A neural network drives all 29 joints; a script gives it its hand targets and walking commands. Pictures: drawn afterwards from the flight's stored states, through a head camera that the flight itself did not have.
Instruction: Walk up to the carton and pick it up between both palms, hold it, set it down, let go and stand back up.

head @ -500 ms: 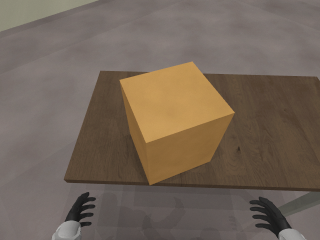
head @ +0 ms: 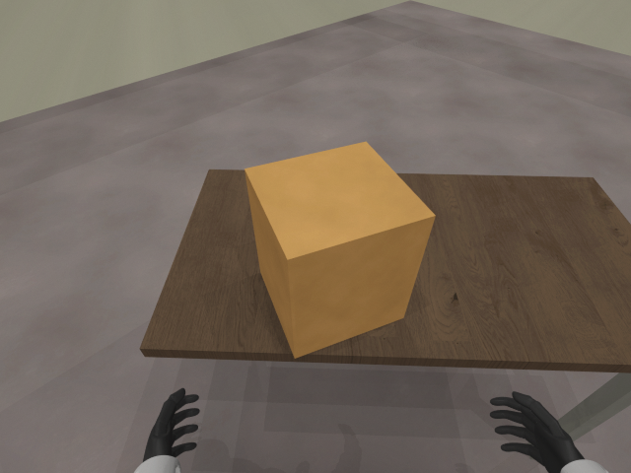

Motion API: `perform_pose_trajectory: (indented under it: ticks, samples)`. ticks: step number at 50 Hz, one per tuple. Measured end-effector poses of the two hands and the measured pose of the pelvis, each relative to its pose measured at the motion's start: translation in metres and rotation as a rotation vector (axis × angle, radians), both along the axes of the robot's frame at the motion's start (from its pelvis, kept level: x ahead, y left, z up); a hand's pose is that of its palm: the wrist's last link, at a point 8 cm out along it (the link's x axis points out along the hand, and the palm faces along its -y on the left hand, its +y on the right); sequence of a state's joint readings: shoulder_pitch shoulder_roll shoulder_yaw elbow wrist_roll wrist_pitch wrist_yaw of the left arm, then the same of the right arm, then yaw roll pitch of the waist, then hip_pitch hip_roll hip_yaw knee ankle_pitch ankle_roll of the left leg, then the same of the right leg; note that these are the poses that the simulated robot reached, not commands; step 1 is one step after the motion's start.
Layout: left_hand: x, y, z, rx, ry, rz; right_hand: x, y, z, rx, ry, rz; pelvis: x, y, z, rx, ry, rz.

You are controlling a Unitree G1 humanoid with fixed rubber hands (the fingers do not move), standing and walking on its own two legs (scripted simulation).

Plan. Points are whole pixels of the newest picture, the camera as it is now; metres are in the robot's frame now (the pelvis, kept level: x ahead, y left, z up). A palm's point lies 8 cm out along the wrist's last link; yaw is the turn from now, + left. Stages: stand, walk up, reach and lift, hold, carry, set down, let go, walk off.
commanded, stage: reach and lift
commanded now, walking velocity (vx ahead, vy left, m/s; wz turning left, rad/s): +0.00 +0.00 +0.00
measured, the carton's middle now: (330, 249) +0.46 -0.01 +0.01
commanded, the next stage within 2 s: none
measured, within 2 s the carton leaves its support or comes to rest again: neither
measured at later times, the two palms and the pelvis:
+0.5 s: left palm (182, 407) +0.21 +0.18 +0.00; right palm (571, 411) +0.20 -0.30 -0.01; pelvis +0.01 -0.01 +0.00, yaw +0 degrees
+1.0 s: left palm (213, 364) +0.25 +0.15 +0.02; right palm (566, 366) +0.26 -0.31 +0.01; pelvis +0.07 -0.02 +0.00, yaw +0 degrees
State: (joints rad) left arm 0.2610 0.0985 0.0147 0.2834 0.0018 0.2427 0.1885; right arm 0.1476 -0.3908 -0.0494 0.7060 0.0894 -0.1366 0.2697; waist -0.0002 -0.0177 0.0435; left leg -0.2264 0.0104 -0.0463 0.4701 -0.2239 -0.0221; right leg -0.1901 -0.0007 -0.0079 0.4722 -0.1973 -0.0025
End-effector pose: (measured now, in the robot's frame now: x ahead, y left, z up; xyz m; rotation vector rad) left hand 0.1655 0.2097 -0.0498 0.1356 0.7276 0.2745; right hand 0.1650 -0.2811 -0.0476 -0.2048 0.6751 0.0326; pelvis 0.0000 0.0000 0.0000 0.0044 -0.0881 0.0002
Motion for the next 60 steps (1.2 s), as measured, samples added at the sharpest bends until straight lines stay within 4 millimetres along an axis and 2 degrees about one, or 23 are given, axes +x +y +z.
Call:
perform_pose_trajectory:
  ticks: [9, 18, 30, 38, 43, 47, 53, 60]
  samples:
    - [0.009, -0.022, 0.027, 0.019, -0.124, 0.015, 0.002, -0.025, 0.009, 0.050, -0.065, -0.022, -0.005, -0.016, 0.001, 0.013, -0.005, -0.003]
    - [0.019, -0.028, 0.033, 0.021, -0.159, 0.027, 0.025, -0.022, 0.031, 0.097, -0.174, -0.015, 0.000, -0.020, 0.001, 0.014, 0.004, -0.005]
    - [0.060, -0.029, 0.054, -0.049, -0.312, 0.081, 0.054, -0.012, 0.048, 0.123, -0.234, -0.018, 0.025, -0.003, 0.000, -0.008, 0.038, -0.005]
    - [0.082, -0.047, 0.055, -0.122, -0.349, 0.116, 0.077, -0.024, 0.060, 0.100, -0.254, -0.012, 0.050, -0.005, 0.001, -0.005, 0.074, -0.004]
    - [0.085, -0.054, 0.063, -0.128, -0.377, 0.147, 0.090, -0.030, 0.063, 0.098, -0.303, -0.001, 0.063, -0.009, 0.001, -0.003, 0.091, -0.005]
    - [0.086, -0.058, 0.068, -0.099, -0.388, 0.145, 0.094, -0.030, 0.059, 0.111, -0.318, 0.008, 0.067, -0.014, 0.001, 0.001, 0.097, -0.006]
    - [0.084, -0.065, 0.078, -0.076, -0.414, 0.138, 0.091, -0.029, 0.051, 0.133, -0.323, 0.012, 0.063, -0.022, 0.002, 0.005, 0.092, -0.009]
    - [0.074, -0.069, 0.074, -0.062, -0.380, 0.117, 0.096, -0.023, 0.065, 0.154, -0.379, 0.012, 0.052, -0.025, 0.001, 0.000, 0.078, -0.015]
